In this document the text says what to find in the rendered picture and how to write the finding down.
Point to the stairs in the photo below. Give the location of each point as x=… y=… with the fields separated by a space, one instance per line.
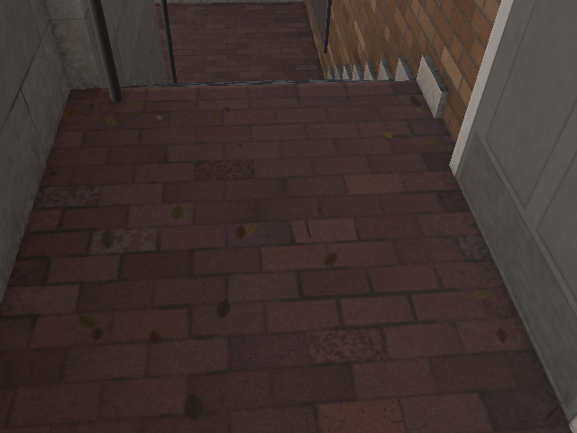
x=252 y=83

